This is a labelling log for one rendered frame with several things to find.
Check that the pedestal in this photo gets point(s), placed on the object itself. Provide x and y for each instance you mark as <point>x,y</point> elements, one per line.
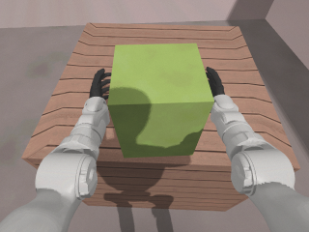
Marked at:
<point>198,182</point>

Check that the robot left hand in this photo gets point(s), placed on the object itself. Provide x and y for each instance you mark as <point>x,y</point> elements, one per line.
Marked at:
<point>96,88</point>

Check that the right robot forearm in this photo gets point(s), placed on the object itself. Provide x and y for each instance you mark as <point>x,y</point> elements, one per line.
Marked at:
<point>234,131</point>

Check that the right robot upper arm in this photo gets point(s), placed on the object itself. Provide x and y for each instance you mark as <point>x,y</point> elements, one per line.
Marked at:
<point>267,178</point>

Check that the left robot forearm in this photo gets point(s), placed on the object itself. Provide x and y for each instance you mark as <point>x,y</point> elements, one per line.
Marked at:
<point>87,134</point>

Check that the robot right hand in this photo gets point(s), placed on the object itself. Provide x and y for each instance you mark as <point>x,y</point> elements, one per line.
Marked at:
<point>215,82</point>

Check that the left robot upper arm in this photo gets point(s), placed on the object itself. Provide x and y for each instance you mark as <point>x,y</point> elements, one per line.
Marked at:
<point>63,181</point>

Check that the carton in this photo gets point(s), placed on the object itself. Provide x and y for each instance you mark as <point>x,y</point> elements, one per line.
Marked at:
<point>159,99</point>

